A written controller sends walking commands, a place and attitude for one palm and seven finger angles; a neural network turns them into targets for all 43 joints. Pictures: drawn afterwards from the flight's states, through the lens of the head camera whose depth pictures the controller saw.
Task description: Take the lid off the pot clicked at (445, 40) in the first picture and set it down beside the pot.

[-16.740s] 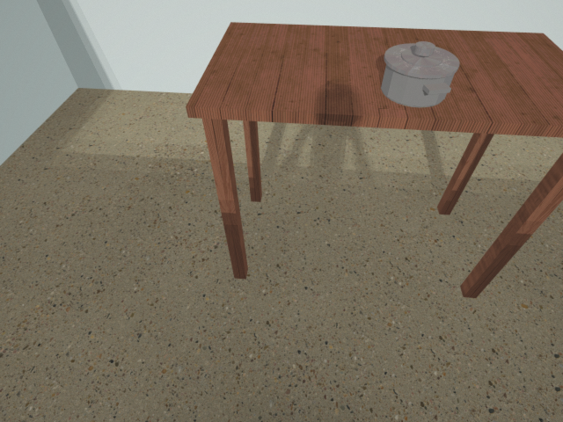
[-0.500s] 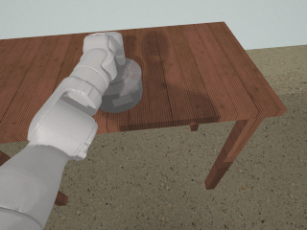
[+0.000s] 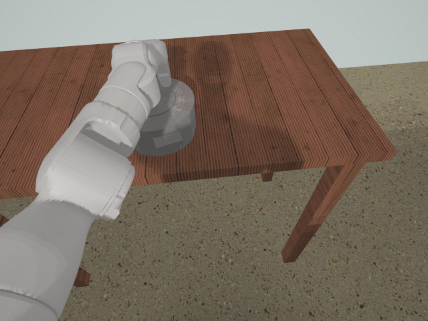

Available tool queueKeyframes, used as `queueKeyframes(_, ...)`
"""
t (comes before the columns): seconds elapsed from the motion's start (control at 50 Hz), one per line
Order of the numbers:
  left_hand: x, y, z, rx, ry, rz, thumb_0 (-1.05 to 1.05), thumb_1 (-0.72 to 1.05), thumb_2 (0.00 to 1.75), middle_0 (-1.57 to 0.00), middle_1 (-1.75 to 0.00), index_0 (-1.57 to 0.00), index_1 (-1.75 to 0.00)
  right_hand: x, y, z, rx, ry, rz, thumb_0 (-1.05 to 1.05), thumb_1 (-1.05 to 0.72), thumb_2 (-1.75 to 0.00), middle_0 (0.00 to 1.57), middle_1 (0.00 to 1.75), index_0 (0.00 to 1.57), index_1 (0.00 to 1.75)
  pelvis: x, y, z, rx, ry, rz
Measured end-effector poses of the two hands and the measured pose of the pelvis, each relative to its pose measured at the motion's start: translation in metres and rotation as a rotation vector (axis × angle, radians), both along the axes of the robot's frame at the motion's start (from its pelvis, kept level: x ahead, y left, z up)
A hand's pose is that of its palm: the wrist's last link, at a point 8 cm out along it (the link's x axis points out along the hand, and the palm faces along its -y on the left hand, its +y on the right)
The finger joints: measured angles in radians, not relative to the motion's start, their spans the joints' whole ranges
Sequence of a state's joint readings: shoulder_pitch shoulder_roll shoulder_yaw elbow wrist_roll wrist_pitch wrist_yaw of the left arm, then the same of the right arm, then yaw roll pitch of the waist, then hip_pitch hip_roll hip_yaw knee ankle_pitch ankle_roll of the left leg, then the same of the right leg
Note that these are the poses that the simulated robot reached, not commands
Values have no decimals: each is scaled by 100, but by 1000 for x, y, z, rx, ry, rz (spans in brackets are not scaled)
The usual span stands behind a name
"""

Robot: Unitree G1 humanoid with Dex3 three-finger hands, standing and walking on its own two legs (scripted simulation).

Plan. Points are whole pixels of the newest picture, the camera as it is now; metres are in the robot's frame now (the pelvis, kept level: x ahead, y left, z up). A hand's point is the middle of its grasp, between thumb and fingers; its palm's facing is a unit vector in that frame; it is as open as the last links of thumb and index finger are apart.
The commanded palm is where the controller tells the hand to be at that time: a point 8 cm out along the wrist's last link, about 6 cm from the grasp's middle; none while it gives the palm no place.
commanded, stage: lower the open fingers around the knob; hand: left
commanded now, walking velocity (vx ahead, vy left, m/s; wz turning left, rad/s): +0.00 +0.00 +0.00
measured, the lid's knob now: (150, 92) +0.51 +0.09 +0.16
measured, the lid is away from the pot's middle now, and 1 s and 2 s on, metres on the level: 0.00 0.00 0.00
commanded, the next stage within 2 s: raise the hand to come down again in 0.06 s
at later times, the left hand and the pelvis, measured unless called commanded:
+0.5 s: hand (151, 90) +0.49 +0.08 +0.18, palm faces -0.26 -0.02 -0.96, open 10.0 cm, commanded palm +0.48 +0.09 +0.24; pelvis +0.00 +0.00 +0.00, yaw +0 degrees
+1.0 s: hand (146, 80) +0.50 +0.09 +0.20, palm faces -0.27 -0.05 -0.96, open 10.1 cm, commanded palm +0.48 +0.10 +0.27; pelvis +0.01 -0.01 +0.01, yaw +0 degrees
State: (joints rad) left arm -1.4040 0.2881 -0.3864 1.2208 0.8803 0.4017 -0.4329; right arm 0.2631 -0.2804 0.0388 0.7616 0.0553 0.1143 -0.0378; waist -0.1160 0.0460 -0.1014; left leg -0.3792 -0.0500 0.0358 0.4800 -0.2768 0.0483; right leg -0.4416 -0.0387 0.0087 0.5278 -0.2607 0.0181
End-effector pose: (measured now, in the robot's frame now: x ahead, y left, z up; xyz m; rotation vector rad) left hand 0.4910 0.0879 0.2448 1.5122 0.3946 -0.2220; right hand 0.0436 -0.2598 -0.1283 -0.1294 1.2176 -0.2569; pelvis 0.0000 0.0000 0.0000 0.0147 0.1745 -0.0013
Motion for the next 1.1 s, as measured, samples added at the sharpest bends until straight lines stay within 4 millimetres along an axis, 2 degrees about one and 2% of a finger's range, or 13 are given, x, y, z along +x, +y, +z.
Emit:
queueKeyframes(0.18,0,-1,-1,12,-6,-8,0,-36,169,-95,-13,-89,-8,-5,1,-1,3,11,-6,1,-90,-90,20,29,20,30,0,1,0,-1,2,-1)
queueKeyframes(0.3,-1,-5,-5,-4,-90,-133,0,-35,165,-93,-16,-87,-11,-2,3,0,10,-15,-21,1,-90,-90,20,29,20,30,1,0,0,-3,-5,-14)
queueKeyframes(0.44,-6,-1,-7,-4,-133,-120,0,-30,153,-85,-24,-81,-21,13,10,-1,45,-48,-6,1,-90,-90,20,29,20,30,4,0,2,-2,-18,-13)
queueKeyframes(0.54,-7,-6,-6,-6,-122,-103,0,-27,144,-79,-28,-77,-27,28,16,-3,68,-71,17,1,-90,-90,20,29,20,30,5,-1,3,-1,-24,-7)
queueKeyframes(0.68,-3,-9,2,-8,-122,-86,0,-23,131,-74,-31,-73,-30,43,14,0,67,-105,24,1,-90,-90,20,29,20,30,8,-4,5,1,-25,-10)
queueKeyframes(0.94,1,2,9,-17,-112,-73,0,-20,121,-77,-18,-77,-17,43,-3,6,20,-92,16,1,-90,-90,20,29,20,30,12,-7,6,-2,-30,-9)
queueKeyframes(1.1,-2,8,16,-23,-126,-78,0,-20,122,-81,-11,-80,-10,43,0,7,23,-92,24,1,-90,-90,20,29,20,30,11,-4,6,-4,-37,-6)
